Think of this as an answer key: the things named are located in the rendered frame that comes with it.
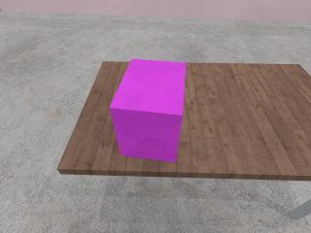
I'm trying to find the table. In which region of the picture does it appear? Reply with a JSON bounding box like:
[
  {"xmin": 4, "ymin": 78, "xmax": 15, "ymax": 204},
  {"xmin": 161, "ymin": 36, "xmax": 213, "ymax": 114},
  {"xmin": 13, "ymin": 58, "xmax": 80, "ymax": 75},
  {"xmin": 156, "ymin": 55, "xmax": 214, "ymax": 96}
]
[{"xmin": 57, "ymin": 61, "xmax": 311, "ymax": 220}]

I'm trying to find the carton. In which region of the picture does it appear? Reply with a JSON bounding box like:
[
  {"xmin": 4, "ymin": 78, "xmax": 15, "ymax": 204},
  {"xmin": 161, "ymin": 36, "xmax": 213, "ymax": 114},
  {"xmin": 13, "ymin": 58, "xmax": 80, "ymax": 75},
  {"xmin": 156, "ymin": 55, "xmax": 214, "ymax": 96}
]
[{"xmin": 109, "ymin": 58, "xmax": 186, "ymax": 163}]

